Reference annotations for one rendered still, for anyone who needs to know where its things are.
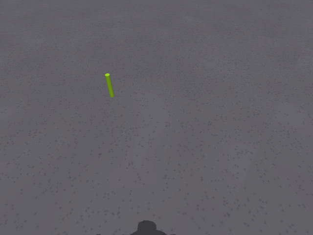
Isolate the can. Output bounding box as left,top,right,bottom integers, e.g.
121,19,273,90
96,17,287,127
105,73,114,97

